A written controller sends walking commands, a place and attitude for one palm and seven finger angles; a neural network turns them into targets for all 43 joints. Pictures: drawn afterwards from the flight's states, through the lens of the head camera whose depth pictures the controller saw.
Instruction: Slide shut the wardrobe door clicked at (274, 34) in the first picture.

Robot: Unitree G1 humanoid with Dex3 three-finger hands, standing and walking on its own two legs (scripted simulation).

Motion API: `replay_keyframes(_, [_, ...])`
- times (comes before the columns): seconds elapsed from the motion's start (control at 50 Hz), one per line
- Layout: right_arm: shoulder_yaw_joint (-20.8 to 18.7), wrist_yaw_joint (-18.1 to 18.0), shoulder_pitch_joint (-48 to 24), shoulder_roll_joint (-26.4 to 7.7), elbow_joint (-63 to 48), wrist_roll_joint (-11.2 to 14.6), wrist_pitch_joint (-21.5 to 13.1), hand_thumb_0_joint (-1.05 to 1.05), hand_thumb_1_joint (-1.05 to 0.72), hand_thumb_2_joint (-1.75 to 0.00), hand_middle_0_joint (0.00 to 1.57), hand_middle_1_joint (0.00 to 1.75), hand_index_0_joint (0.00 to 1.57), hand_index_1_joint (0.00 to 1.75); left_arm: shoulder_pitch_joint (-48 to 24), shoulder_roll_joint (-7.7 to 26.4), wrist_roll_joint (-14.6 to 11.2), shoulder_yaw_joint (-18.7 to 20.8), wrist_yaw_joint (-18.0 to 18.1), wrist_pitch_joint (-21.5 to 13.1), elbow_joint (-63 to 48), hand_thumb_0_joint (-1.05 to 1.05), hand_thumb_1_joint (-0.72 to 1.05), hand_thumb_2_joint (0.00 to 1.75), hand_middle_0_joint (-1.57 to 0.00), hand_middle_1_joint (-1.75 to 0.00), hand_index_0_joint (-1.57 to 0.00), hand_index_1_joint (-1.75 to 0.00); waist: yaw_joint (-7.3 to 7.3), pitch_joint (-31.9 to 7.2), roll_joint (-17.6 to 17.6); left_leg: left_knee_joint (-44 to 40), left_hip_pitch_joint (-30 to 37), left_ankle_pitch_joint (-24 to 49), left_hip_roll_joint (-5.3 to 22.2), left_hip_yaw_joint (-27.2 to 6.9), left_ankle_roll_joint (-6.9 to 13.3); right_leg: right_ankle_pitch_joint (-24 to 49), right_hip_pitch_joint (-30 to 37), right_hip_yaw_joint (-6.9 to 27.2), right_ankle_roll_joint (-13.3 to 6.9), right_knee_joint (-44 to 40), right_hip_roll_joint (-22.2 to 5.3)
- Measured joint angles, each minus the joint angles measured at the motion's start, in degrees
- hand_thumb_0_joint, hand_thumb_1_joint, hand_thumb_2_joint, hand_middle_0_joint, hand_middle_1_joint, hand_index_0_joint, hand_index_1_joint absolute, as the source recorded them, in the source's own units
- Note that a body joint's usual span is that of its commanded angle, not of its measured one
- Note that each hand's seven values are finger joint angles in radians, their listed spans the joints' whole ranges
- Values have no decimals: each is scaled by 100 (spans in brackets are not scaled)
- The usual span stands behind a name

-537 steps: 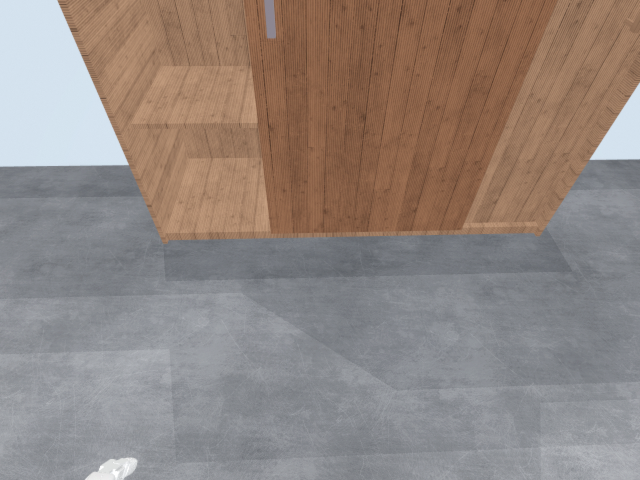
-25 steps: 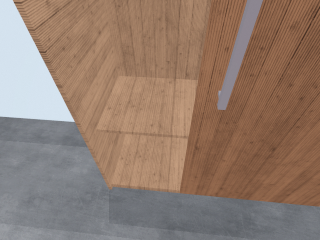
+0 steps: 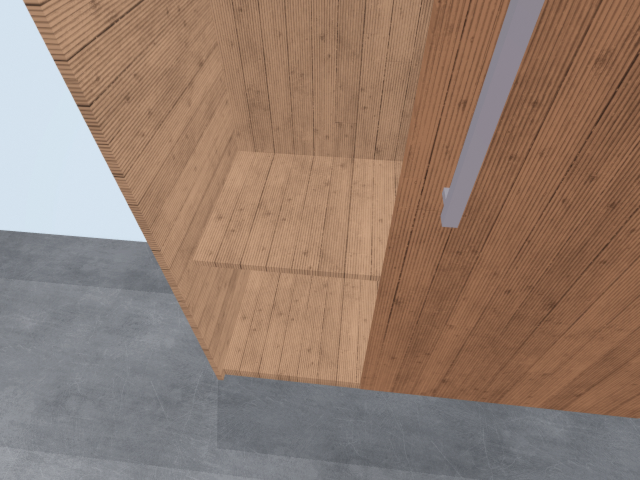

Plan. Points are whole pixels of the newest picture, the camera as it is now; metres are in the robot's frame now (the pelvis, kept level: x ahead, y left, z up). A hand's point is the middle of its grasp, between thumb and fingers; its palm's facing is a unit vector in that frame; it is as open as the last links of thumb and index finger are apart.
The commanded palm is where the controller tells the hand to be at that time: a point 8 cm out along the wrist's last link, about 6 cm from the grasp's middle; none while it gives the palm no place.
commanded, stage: look again from close up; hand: right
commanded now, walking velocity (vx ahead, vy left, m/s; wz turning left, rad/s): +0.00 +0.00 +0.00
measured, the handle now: (477, 120) +0.47 -0.15 +0.23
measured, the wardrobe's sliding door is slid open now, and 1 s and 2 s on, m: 0.44 0.44 0.44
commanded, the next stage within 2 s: raise the hand with hooked fingers in 0.32 s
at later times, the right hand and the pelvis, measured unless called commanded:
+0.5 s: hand out of the picture +0.04 -0.17 -0.15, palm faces +0.14 +0.96 -0.24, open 7.3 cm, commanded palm +0.10 -0.20 -0.06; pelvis +0.00 +0.01 +0.00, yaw +0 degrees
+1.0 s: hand out of the picture +0.14 -0.18 +0.02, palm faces +0.17 +0.98 -0.07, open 9.5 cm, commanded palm +0.13 -0.23 +0.03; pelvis -0.04 +0.05 -0.05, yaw -4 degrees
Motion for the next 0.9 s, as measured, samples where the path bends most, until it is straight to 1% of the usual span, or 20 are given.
replay_keyframes(0.42, [-1, 2, 73, 85, 43, 5, -7, 1, -91, -90, 20, 30, 20, 29, 60, -38, -1, -1, 18, 3, 34, 1, 92, 90, -20, -29, -20, -30, -13, -29, -20, -50, 72, -22, -65, 44, 82, 9, 80, 45, 84, -83, -61])
replay_keyframes(0.44, [20, -40, 74, 101, 47, -12, -43, 1, -91, -90, 20, 30, 20, 29, 61, -11, -6, -4, 10, 23, 1, 1, 92, 90, -20, -29, -20, -30, -13, -35, -66, -59, 45, -10, -98, 67, 84, -13, -6, 67, 98, 14, -97])
replay_keyframes(0.46, [29, -77, 381, 94, -911, 218, 343, 1, -91, -90, 20, 30, 20, 30, 135, 31, -48, -19, 26, -15, -239, 2, 93, 90, -20, -29, -20, -30, 4, 5, -80, -12, 5, -12, -109, 72, 88, -41, -57, 73, 106, 91, -110])
replay_keyframes(0.48, [-20, -217, 755, -13, -2187, 334, 799, 3, -93, -90, 21, 30, 21, 30, 253, 71, -109, -52, 113, -235, -504, 2, 93, 90, -20, -29, -20, -30, -43, 59, -49, 110, -53, -48, -102, 38, 108, -60, -56, 40, 111, 124, -106])
replay_keyframes(0.5, [-46, -349, 1063, -159, -3209, 431, 751, 5, -95, -90, 21, 31, 21, 30, 371, 107, -161, -41, 174, -538, -753, 3, 94, 90, -20, -29, -21, -30, -79, 38, -9, 290, -178, -118, -77, 1, 155, -68, -96, 1, 121, 147, -85])
replay_keyframes(0.54, [-75, -560, 1316, -378, -4666, 638, 495, 6, -95, -89, 21, 31, 21, 31, 476, 219, -284, 25, 237, -1080, -1179, 3, 94, 90, -20, -29, -21, -30, -4, -69, -30, 572, -386, -265, 0, 43, 153, -77, -273, 43, 131, 275, -16])
replay_keyframes(0.58, [-161, -556, 1175, -440, -5611, 724, 152, 6, -93, -88, 21, 33, 20, 32, 403, 404, -269, 106, 256, -1398, -1569, 3, 93, 90, -20, -29, -21, -30, 124, -214, -198, 742, -585, -326, 11, 172, 109, -137, -582, 171, 129, 562, -11])
replay_keyframes(0.6, [-234, -481, 1027, -434, -5905, 748, -114, 5, -91, -88, 20, 34, 20, 33, 314, 489, -225, 145, 246, -1489, -1746, 3, 93, 90, -20, -29, -21, -30, 177, -326, -264, 860, -747, -354, 4, 213, 119, -176, -777, 214, 133, 723, -21])
replay_keyframes(0.64, [-422, -146, 690, -350, -6174, 878, -834, 4, -87, -86, 20, 36, 20, 35, 52, 593, -143, 226, 179, -1578, -2062, 2, 93, 90, -20, -29, -20, -30, 217, -582, -300, 1219, -1204, -446, -31, 205, 161, -278, -1225, 214, 162, 1082, -67])
replay_keyframes(0.66, [-514, 124, 542, -289, -6200, 996, -1234, 4, -85, -86, 20, 37, 20, 36, -101, 611, -118, 267, 130, -1588, -2212, 2, 92, 90, -20, -29, -20, -30, 215, -699, -272, 1445, -1467, -512, -55, 176, 186, -344, -1464, 190, 184, 1285, -101])
replay_keyframes(0.7, [-671, 867, 339, -173, -6110, 1292, -1971, 3, -80, -84, 20, 39, 20, 39, -383, 626, -121, 349, 16, -1564, -2540, 2, 92, 90, -20, -29, -20, -30, 182, -843, -184, 1909, -1935, -661, -115, 121, 242, -498, -1891, 147, 234, 1718, -176])
replay_keyframes(0.72, [-733, 1229, 307, -142, -6062, 1401, -2229, 2, -77, -83, 21, 40, 21, 40, -497, 635, -129, 379, -26, -1535, -2724, 2, 92, 90, -20, -29, -20, -30, 160, -883, -135, 2131, -2133, -741, -141, 105, 268, -577, -2075, 137, 254, 1929, -208])
replay_keyframes(0.74, [-784, 1517, 324, -135, -6036, 1468, -2370, 2, -75, -82, 21, 42, 21, 41, -589, 647, -142, 404, -47, -1487, -2916, 2, 92, 90, -20, -29, -20, -30, 130, -904, -89, 2331, -2292, -817, -162, 94, 282, -651, -2221, 132, 280, 2115, -236])
replay_keyframes(0.76, [-823, 1720, 385, -146, -6037, 1518, -2390, 2, -72, -81, 21, 43, 21, 43, -660, 662, -161, 421, -48, -1422, -3109, 2, 91, 90, -20, -29, -20, -30, 94, -905, -51, 2498, -2405, -883, -178, 93, 294, -713, -2329, 136, 302, 2274, -257])
replay_keyframes(0.78, [-858, 1847, 472, -172, -6052, 1561, -2321, 2, -69, -80, 22, 45, 22, 44, -713, 678, -177, 435, -34, -1350, -3286, 2, 91, 90, -20, -29, -20, -30, 52, -889, -21, 2630, -2476, -942, -191, 103, 318, -764, -2402, 149, 319, 2402, -272])
replay_keyframes(0.8, [-894, 1897, 584, -204, -6087, 1595, -2196, 1, -67, -79, 22, 46, 22, 46, -747, 697, -194, 441, -12, -1276, -3446, 2, 91, 90, -20, -29, -20, -30, 7, -869, -5, 2726, -2516, -989, -202, 125, 341, -806, -2452, 174, 331, 2505, -283])
replay_keyframes(0.82, [-937, 1884, 711, -234, -6124, 1618, -2068, 1, -64, -78, 22, 48, 22, 47, -764, 712, -207, 440, 15, -1217, -3576, 2, 91, 90, -20, -29, -20, -30, -37, -856, -4, 2787, -2533, -1023, -214, 158, 355, -841, -2491, 210, 338, 2587, -295])
replay_keyframes(0.86, [-1052, 1738, 938, -290, -6202, 1624, -1903, 2, -59, -76, 23, 51, 23, 50, -754, 722, -215, 422, 82, -1160, -3735, 1, 91, 90, -20, -29, -20, -30, -121, -829, -29, 2831, -2520, -1059, -242, 253, 385, -882, -2541, 310, 359, 2699, -319])
replay_keyframes(0.9, [-1183, 1575, 1051, -368, -6328, 1622, -1915, 2, -54, -74, 23, 53, 23, 53, -700, 713, -198, 360, 148, -1180, -3762, 1, 91, 90, -20, -29, -20, -30, -203, -789, -66, 2818, -2476, -1066, -274, 372, 413, -901, -2578, 433, 373, 2776, -341])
